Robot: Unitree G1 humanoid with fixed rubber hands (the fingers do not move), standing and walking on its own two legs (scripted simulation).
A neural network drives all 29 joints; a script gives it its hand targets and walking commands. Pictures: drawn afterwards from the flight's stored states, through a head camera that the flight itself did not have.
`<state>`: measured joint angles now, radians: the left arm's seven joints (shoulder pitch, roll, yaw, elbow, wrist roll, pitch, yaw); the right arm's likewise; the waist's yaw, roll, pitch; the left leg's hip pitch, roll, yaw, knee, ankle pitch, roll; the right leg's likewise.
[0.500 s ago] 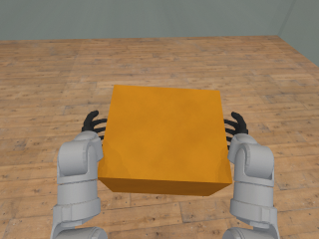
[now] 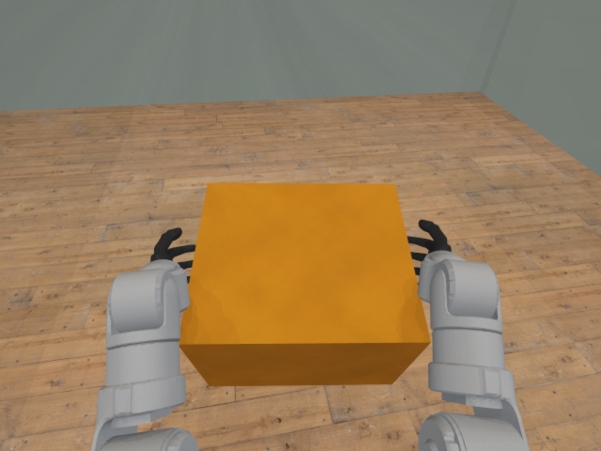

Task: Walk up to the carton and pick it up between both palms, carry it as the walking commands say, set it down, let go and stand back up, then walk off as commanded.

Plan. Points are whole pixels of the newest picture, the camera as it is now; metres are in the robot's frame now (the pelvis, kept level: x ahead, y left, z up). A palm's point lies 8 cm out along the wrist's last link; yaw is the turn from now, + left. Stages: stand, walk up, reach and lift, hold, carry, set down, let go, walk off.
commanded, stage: carry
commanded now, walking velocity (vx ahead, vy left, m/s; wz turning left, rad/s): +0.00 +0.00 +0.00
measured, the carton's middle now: (301, 285) +0.36 +0.00 +0.06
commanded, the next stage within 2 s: none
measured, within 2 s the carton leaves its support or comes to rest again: neither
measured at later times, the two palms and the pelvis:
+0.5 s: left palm (153, 278) +0.34 +0.20 +0.10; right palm (410, 273) +0.34 -0.15 +0.11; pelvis +0.02 +0.02 +0.00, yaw +0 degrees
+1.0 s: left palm (163, 280) +0.36 +0.20 +0.07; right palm (402, 279) +0.36 -0.15 +0.07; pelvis +0.05 +0.02 +0.00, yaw +1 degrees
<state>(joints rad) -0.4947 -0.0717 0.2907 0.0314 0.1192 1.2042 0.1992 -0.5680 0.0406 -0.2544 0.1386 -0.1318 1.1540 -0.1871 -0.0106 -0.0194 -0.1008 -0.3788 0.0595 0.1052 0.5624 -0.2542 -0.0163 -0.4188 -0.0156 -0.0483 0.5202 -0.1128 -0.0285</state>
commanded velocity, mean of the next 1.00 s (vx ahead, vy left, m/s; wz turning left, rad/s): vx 0.00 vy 0.00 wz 0.00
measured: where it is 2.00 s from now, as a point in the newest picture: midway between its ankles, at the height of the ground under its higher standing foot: outside the picture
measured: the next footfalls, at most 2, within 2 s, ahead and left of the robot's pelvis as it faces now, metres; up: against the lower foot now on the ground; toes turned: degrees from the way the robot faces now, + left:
none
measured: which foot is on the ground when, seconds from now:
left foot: down 0.00-1.00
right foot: down 0.00-1.00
